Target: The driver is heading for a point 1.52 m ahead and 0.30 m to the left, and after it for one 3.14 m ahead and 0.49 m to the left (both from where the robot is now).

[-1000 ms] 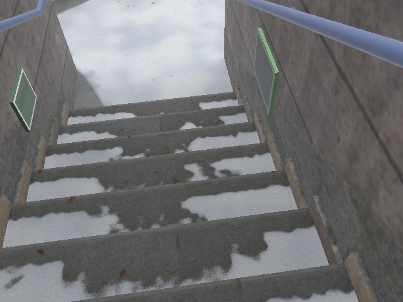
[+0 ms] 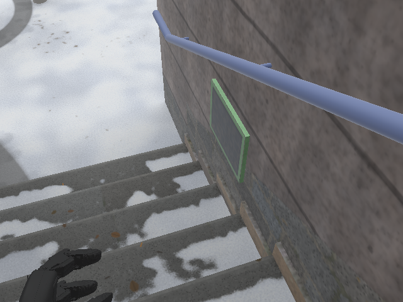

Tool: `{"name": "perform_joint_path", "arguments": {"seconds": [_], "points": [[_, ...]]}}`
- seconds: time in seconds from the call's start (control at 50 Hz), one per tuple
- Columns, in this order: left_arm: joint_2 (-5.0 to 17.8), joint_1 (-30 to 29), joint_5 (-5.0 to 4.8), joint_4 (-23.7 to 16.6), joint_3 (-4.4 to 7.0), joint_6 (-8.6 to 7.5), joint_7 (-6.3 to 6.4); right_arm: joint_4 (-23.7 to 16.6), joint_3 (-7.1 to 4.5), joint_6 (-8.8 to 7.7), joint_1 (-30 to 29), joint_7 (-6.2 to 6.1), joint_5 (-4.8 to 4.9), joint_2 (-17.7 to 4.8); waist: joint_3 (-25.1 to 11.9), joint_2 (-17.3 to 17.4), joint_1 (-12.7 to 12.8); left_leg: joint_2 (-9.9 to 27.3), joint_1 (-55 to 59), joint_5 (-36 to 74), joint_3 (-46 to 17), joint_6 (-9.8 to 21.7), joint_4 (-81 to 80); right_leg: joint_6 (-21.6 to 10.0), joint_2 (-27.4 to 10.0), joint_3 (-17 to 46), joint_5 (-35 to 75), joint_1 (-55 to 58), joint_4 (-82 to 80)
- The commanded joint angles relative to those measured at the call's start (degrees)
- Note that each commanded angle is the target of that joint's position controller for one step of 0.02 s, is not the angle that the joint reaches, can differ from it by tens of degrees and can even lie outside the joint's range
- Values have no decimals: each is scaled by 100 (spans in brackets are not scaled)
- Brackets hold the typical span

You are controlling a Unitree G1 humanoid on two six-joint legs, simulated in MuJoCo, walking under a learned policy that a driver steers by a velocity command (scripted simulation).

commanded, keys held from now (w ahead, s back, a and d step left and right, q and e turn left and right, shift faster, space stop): w+q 0.88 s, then w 0.02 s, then w+e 0.10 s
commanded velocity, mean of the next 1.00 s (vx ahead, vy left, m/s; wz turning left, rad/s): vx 0.50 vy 0.00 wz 0.53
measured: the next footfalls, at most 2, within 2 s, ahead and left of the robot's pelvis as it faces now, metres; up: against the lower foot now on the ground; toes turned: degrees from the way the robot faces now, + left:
right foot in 0.14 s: +0.28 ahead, -0.17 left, -0.15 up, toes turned +9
left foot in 0.74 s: +0.55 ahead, +0.12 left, -0.31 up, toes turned +23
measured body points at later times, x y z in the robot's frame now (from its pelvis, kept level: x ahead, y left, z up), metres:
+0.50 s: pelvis +0.31 -0.08 -0.13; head +0.32 -0.09 +0.32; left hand +0.15 +0.16 -0.25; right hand +0.52 -0.30 -0.24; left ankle +0.43 +0.17 -0.79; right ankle +0.24 -0.17 -0.85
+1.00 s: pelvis +0.57 +0.05 -0.29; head +0.58 +0.05 +0.16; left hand +0.53 +0.33 -0.41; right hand +0.74 -0.13 -0.43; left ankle +0.51 +0.10 -1.00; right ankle +0.76 -0.06 -0.95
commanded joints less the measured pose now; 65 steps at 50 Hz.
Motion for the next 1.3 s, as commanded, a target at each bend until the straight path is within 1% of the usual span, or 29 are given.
{"name": "perform_joint_path", "arguments": {"seconds": [0.02,0.08,0.14,0.16,0.18,0.2,0.24,0.28,0.32,0.38,0.42,0.46,0.5,0.62,0.68,0.74,0.76,0.78,0.8,0.82,0.86,0.9,0.96,1.04,1.14,1.22,1.26,1.28,1.3], "points": [[-37,-938,140,-622,-75,-226,-141,-234,-124,62,195,-61,31,-695,1031,195,-155,836,-1563,2243,-1250,598,-375,50,419,-276,2282,1030,-1363],[306,103,-73,-536,56,147,26,-231,-284,93,-82,-53,111,-946,649,792,395,674,-1323,2168,-1147,414,341,148,258,-56,1475,2368,-1147],[1115,2953,97,491,487,72,119,-159,-185,165,-379,108,-38,-679,-316,705,1663,268,-1591,2581,-638,-252,4124,17,-469,-29,1376,4802,-1166],[1191,4061,262,885,394,31,6,-49,-72,127,-30,161,-84,-201,-741,-382,1830,-310,-3093,-1266,-476,-441,6564,-148,-1058,194,2664,6308,100],[1142,3611,378,929,303,110,-104,-36,-30,62,1735,159,-6,91,-822,-2577,705,-40,-4107,-1479,-536,-586,7729,-444,-1782,1274,4500,6209,589],[1434,3295,308,973,424,280,-186,-330,-46,0,1795,79,262,-217,-1364,-2797,527,137,-4236,-735,-230,-712,7936,-1343,-2494,3107,1210,5770,-763],[593,1960,185,731,221,356,-98,-684,-189,88,239,-137,239,-822,-101,-152,452,804,-4259,1177,390,-545,6480,-1368,-1970,2480,-2431,3570,-2160],[630,1383,356,785,200,100,-65,-837,-341,262,-362,-194,158,-1241,298,282,272,1197,-3529,2301,-211,-234,5156,-1336,-1682,1783,-1289,1988,-1924],[437,1809,60,1276,199,-29,107,-813,-362,292,-447,-122,92,-656,534,-504,216,1238,-3434,3104,-317,-182,3385,-773,-928,499,-750,1785,-1677],[526,2604,80,1587,226,48,311,-1263,-287,268,-1007,43,27,-457,188,-892,513,1174,-4039,3353,-244,-205,2470,-830,-1291,512,998,2906,-1583],[680,2604,130,1516,255,112,337,-1487,-313,362,-1312,184,54,-626,99,-550,471,1087,-4190,3743,-22,-140,2542,-686,-1353,143,1428,2937,-1207],[261,3135,-256,1529,172,111,503,-1568,-289,361,-1737,487,-32,-527,420,-157,648,961,-4176,5897,-122,47,1116,-62,-874,-534,-283,3061,-945],[21,3390,-113,1581,63,133,650,-1724,-203,362,-2196,762,72,-398,711,35,724,811,-3249,7259,157,-10,313,55,-583,-996,-1581,2098,-644],[272,3580,35,1249,157,481,695,-2426,-56,361,-3404,810,-66,-354,1187,-13,1355,713,-3705,6398,778,-195,-247,-193,-970,-1028,-1080,2635,802],[475,3480,-194,1211,311,635,666,-2580,60,441,-3653,775,66,-174,1267,-191,1345,682,-2915,4613,1452,-65,-711,-372,-1111,-1058,87,2363,1366],[850,3103,-13,1363,381,497,578,-1644,-442,332,-902,469,104,-1160,455,-166,-85,568,586,4597,1266,702,-1432,-367,-1021,-1245,1790,1187,4929],[59,3503,267,1377,227,302,481,-1322,-441,250,-467,535,-75,-1648,-67,1580,195,1413,2307,8956,287,1250,-206,-3,64,-1737,-5387,-853,8161],[100,4479,114,1380,140,104,332,-1451,-317,122,-395,614,-182,-1433,-1868,1520,473,2280,3903,8962,-1389,2156,810,48,-88,-299,-6305,-1739,8639],[422,3482,-69,797,158,5,228,-1367,-415,152,73,654,-51,-1492,-2512,989,-47,2612,3856,5398,-2500,2525,-589,129,-58,12,-5623,-1973,7891],[507,2503,-290,505,183,61,376,-1329,-435,155,-332,601,-18,-1451,-1390,87,113,2672,2535,2524,-3086,2190,-1541,36,-263,-9,-4620,-2464,7106],[449,2082,-97,569,232,332,654,-1744,-246,9,-1711,607,-114,-932,-17,-1101,870,2488,-84,1878,-2967,1768,-1654,34,-464,297,-2946,-2034,5331],[146,2191,204,575,229,401,625,-1890,-226,52,-2094,509,-13,-648,550,-348,1323,1618,-1929,3221,-1755,1459,-1569,225,-517,71,-2576,-856,3397],[79,2837,267,918,209,335,258,-1763,-347,152,-1795,355,-221,-886,-332,400,1341,1237,-2428,5174,-553,1282,-928,67,-309,-403,-242,878,2861],[27,1569,231,492,157,280,77,-1470,-206,44,-1094,170,96,-361,353,299,730,928,-2290,1976,-239,927,-535,-184,-253,-154,2075,448,390],[-11,638,146,-183,112,488,-38,-1310,-208,135,-663,185,-4,-663,491,577,354,1219,-1742,1931,-368,888,430,-276,32,-174,1087,508,-389],[171,1885,-21,322,230,463,-19,-1275,-147,163,-862,132,3,-659,653,646,887,1567,-1310,3586,-438,735,1869,-580,-45,-330,-317,1247,-851],[366,3958,89,1208,294,503,-78,-1163,-157,8,-1273,306,65,-720,55,-139,1877,1063,-2447,3855,422,294,4800,-995,18,-474,424,3726,-791],[485,4776,124,1650,255,549,-137,-1256,-75,-92,-882,347,-165,-204,-222,-1827,1706,165,-4367,-486,1259,-292,7634,-1422,-471,280,2420,5181,491],[485,4341,-124,1493,181,680,-189,-1486,9,-172,-182,369,-172,-275,-633,-2154,1147,322,-5316,-904,860,-531,8278,-1780,-723,1764,1765,5627,253]]}}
